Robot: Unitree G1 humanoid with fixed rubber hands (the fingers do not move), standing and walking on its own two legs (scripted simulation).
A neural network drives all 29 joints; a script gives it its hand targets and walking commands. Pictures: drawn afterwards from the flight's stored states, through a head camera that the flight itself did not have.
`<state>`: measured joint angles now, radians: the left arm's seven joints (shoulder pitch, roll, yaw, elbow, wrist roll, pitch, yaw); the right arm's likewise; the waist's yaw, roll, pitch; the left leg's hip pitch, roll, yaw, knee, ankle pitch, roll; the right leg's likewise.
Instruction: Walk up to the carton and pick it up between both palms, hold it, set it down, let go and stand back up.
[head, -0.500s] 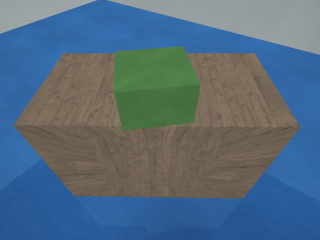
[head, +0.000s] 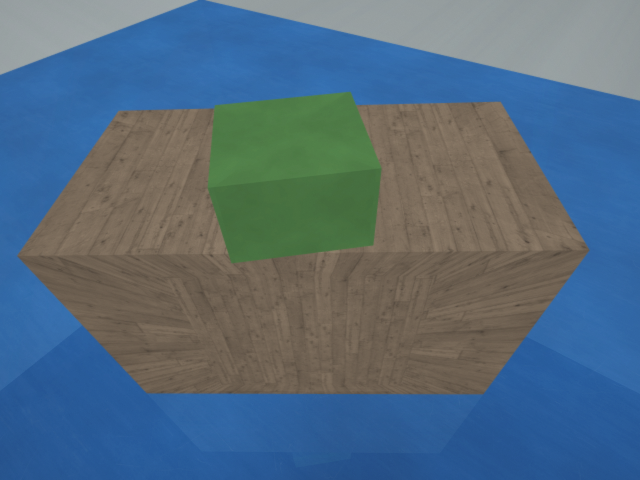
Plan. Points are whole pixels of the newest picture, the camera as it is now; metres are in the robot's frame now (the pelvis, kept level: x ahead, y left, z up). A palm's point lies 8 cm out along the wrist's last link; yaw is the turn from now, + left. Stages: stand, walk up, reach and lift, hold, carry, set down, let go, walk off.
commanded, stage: walk up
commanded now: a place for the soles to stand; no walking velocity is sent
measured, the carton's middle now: (293, 174) +0.64 +0.09 +0.02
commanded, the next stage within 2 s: none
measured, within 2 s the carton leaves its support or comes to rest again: neither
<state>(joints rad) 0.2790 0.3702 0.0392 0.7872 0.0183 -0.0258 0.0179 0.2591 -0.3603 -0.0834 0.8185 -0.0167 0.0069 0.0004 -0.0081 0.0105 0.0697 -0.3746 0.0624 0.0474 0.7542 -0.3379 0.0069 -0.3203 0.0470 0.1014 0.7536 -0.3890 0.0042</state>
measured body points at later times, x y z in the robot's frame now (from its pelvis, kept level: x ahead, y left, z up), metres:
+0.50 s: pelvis +0.02 +0.03 +0.00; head +0.05 +0.03 +0.45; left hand +0.08 +0.34 -0.11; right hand +0.11 -0.30 -0.09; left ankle +0.06 +0.14 -0.69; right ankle +0.01 -0.13 -0.71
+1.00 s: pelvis +0.12 +0.16 +0.04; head +0.15 +0.18 +0.48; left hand +0.18 +0.47 -0.09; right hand +0.18 -0.16 -0.06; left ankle +0.11 +0.16 -0.71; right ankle +0.13 +0.03 -0.68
